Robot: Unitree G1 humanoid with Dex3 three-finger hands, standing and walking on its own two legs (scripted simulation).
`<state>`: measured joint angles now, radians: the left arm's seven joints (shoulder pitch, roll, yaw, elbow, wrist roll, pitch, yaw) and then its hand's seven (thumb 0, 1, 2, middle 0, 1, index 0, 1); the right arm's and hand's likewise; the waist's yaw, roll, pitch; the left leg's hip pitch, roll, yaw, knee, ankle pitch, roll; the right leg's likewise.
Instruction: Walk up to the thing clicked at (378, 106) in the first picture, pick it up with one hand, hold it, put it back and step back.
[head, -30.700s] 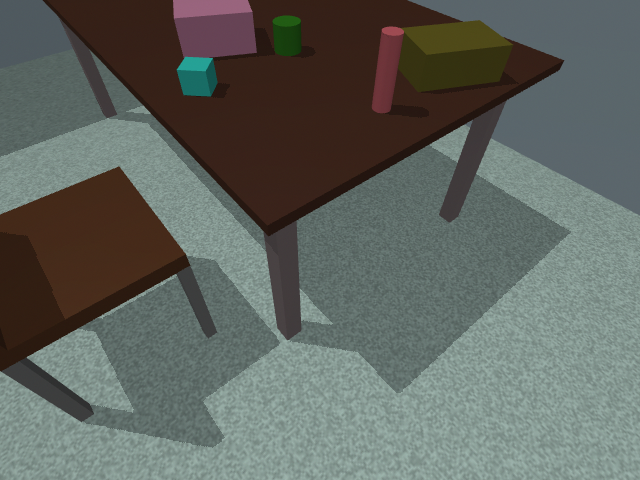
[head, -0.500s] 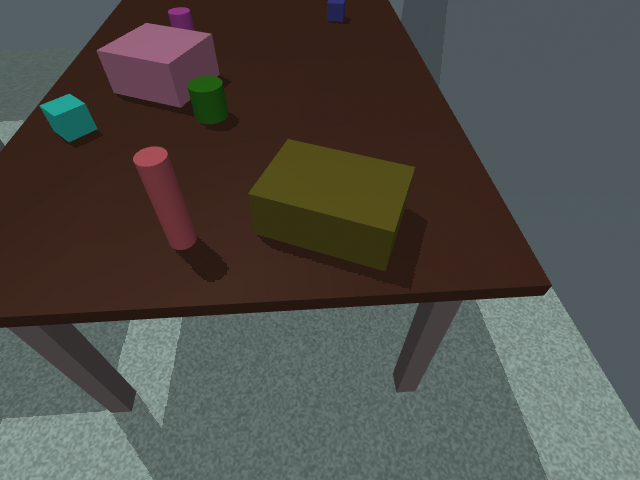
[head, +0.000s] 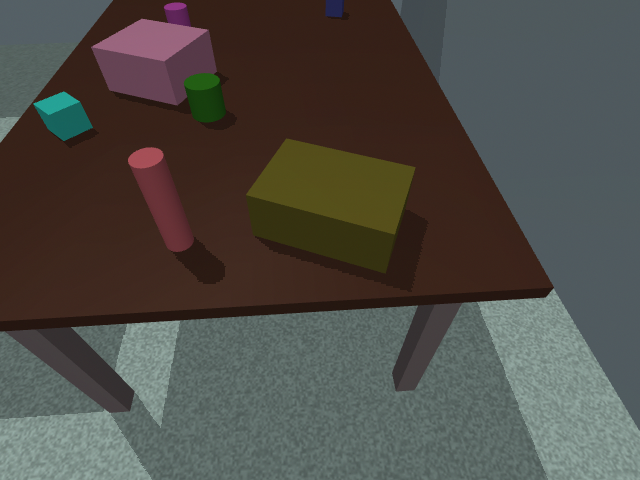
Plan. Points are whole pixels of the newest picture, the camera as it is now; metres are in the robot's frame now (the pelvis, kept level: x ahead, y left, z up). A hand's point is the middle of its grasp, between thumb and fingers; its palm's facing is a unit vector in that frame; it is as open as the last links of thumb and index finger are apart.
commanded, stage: stand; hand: left
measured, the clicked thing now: (164, 204) +0.51 +0.25 +0.03
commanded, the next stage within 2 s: step back in 0.70 s
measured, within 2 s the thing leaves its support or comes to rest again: neither
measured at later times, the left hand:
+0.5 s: hand out of the picture +0.08 +0.25 -0.15, palm faces -0.04 -0.94 -0.35, open 7.4 cm
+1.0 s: hand out of the picture +0.09 +0.30 -0.18, palm faces -0.05 -0.92 -0.38, open 7.4 cm
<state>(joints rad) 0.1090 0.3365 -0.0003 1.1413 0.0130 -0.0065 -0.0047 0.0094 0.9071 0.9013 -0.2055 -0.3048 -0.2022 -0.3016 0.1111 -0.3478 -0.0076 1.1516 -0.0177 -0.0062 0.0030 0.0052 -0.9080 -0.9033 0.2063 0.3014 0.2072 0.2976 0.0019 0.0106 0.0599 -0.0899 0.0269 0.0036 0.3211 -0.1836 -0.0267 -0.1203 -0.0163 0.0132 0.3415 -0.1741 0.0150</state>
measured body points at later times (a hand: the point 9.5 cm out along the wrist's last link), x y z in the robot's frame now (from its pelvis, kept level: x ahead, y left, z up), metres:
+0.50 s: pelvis +0.01 +0.00 +0.00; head +0.02 -0.01 +0.45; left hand +0.08 +0.30 -0.13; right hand +0.07 -0.30 -0.14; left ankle +0.00 +0.14 -0.75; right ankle +0.01 -0.13 -0.75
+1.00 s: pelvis -0.04 +0.03 -0.03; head +0.02 +0.04 +0.42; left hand +0.09 +0.35 -0.15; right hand +0.04 -0.30 -0.14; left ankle -0.06 +0.14 -0.75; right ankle +0.01 -0.13 -0.75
